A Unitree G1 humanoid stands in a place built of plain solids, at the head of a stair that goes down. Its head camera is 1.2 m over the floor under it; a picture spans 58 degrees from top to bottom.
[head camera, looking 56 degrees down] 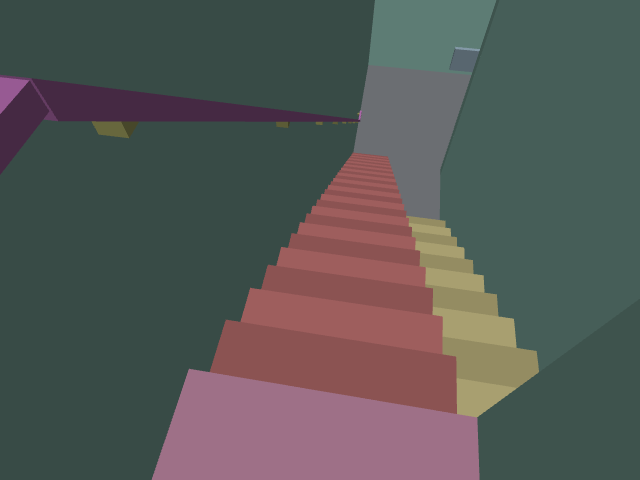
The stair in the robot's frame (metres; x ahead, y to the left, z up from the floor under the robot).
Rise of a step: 0.20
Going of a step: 0.23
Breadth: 0.79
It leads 9 degrees to the right of straight ahead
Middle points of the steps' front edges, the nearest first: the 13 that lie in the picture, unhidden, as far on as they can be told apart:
0.31 -0.02 0.00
0.54 -0.06 -0.20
0.77 -0.10 -0.39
1.00 -0.14 -0.59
1.23 -0.17 -0.79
1.46 -0.21 -0.99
1.69 -0.25 -1.18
1.92 -0.29 -1.38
2.15 -0.33 -1.58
2.38 -0.36 -1.78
2.61 -0.40 -1.97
2.84 -0.44 -2.17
3.07 -0.48 -2.37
